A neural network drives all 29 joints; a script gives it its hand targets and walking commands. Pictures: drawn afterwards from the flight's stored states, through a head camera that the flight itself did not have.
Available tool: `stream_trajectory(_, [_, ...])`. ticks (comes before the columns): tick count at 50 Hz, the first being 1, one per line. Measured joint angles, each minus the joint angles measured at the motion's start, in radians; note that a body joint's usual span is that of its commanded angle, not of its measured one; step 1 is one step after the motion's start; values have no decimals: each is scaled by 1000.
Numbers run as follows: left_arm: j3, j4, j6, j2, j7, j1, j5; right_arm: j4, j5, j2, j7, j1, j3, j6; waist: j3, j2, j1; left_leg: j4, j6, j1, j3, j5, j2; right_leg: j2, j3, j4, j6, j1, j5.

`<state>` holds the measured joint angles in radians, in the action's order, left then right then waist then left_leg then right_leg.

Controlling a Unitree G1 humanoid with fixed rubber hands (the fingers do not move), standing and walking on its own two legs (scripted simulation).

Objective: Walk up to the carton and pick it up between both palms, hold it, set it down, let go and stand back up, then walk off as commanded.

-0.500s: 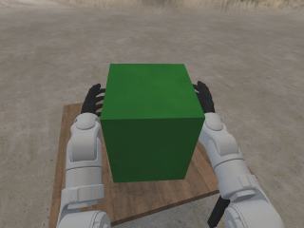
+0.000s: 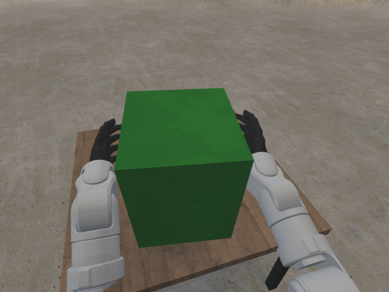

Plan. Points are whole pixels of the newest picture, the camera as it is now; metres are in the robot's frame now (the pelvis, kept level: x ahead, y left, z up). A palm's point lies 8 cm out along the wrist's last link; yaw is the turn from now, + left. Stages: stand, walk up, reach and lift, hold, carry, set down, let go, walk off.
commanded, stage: hold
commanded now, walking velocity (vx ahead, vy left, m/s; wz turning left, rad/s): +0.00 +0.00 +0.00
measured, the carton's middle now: (181, 167) +0.36 +0.01 +0.12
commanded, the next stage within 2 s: set down in 1.30 s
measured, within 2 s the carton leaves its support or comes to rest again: neither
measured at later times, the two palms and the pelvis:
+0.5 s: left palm (108, 153) +0.34 +0.14 +0.20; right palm (265, 144) +0.34 -0.15 +0.19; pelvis -0.02 +0.00 +0.00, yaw +0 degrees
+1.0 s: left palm (99, 160) +0.34 +0.16 +0.18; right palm (253, 148) +0.34 -0.13 +0.18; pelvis -0.01 +0.00 +0.00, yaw +0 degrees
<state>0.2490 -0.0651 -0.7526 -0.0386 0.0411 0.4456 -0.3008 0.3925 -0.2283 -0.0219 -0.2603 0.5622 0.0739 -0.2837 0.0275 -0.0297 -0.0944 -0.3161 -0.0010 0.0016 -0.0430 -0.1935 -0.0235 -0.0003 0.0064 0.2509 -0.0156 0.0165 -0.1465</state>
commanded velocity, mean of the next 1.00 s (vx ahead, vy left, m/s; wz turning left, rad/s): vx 0.00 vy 0.00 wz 0.00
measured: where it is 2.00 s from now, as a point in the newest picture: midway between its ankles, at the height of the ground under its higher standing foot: outside the picture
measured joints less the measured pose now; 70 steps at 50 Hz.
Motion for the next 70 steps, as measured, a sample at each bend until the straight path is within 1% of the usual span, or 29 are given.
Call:
stream_trajectory(5, [-14, -38, 2, -5, -4, -11, 0, -53, -9, -2, -5, -27, -1, 4, 0, 0, -3, -4, 0, 0, 0, 8, 0, 0, 0, 4, 0, 0, 7])
stream_trajectory(8, [-14, -34, 8, -4, -6, -1, -2, -56, -1, -2, -2, -15, -9, 3, 0, 0, -2, -4, 0, 0, 0, 16, 0, 0, 0, 4, 0, 0, 14])
stream_trajectory(10, [-13, -5, 13, -5, -5, 16, -11, -44, 22, -2, 5, -4, -21, -9, 0, 0, 0, -4, 0, 0, 0, 21, 0, 0, 0, 4, 0, 0, 20])
stream_trajectory(14, [3, 95, 23, -12, -1, 67, -27, 20, 62, -2, 27, 28, -54, -24, 0, 0, 4, -4, 2, 0, 0, 29, 0, 0, 0, 4, 0, 0, 28])
stream_trajectory(18, [31, 178, 41, -23, 0, 118, -36, 86, 85, -1, 46, 61, -86, -14, 0, 0, 15, -3, 4, 0, 0, 33, 0, 0, 0, 8, 0, -2, 30])
stream_trajectory(23, [38, 215, 74, -24, -11, 155, -38, 129, 102, 0, 64, 99, -118, 23, 0, 0, 21, 5, 4, 0, 0, 35, 0, 0, 0, 9, 0, -6, 27])
stream_trajectory(28, [44, 231, 90, -23, -12, 163, -40, 143, 110, 0, 66, 110, -123, 33, 0, 0, 21, 14, 4, 0, 0, 32, 0, 0, 0, 8, 0, -10, 19])
stream_trajectory(33, [45, 230, 85, -24, -10, 162, -47, 150, 94, 1, 63, 110, -121, 35, 1, 0, 21, 19, 4, 0, 0, 23, 1, 0, 0, 3, 0, -10, 11])
stream_trajectory(37, [45, 190, 76, -11, 1, 132, -46, 147, 51, 1, 38, 106, -80, 44, 1, 0, 13, 18, 3, 0, 0, 16, 1, 0, 0, 3, 0, -9, 4])
stream_trajectory(40, [39, 127, 68, 0, 8, 89, -24, 93, 9, 1, 10, 81, -39, 38, 1, 0, 11, 17, 3, 0, 0, 11, 1, 0, 0, 3, 0, -9, 1])
stream_trajectory(42, [30, 83, 68, 7, 9, 58, -11, 52, 1, 1, -2, 62, -18, 35, 1, 0, 11, 15, 3, 0, 0, 9, 1, 0, 0, 3, 0, -8, 0])
stream_trajectory(47, [12, 18, 37, 7, 11, 19, -10, 9, -1, 0, -7, 28, 1, 23, 1, 0, 9, 2, 2, 0, 0, 4, 1, 0, 0, 3, 0, -2, 1])
stream_trajectory(51, [10, 18, 15, 3, 11, 18, -10, 7, -1, 0, -7, 14, 0, 11, 1, 0, 4, -3, 2, 0, 0, 8, 1, 0, 0, 3, 0, 0, 8])
stream_trajectory(57, [9, 34, 20, -7, 6, 25, -14, 6, 13, 0, 2, 12, -15, 4, 1, 0, 4, -3, 2, 0, 0, 20, 1, 0, 0, 3, 0, 1, 19])
stream_trajectory(59, [9, 56, 29, -11, 5, 36, -18, 10, 30, 0, 11, 14, -28, 0, 1, 0, 4, -3, 2, 0, 0, 23, 1, 0, 0, 3, 0, 1, 22])
stream_trajectory(63, [19, 166, 43, -17, 2, 100, -35, 86, 84, 4, 44, 46, -81, 0, 1, 0, 7, -2, 2, 0, 0, 27, 1, 0, 0, 4, 0, -1, 24])
stream_trajectory(66, [19, 182, 52, -21, -8, 122, -35, 99, 88, 4, 51, 55, -99, 19, 1, 0, 7, 1, 2, 0, 0, 29, 1, 0, 0, 6, 0, -3, 25])
stream_trajectory(70, [20, 191, 99, -18, -11, 138, -35, 98, 88, 4, 51, 68, -109, 61, 1, 0, 11, 7, 2, -1, 0, 29, 1, 0, 0, 6, 0, -5, 21])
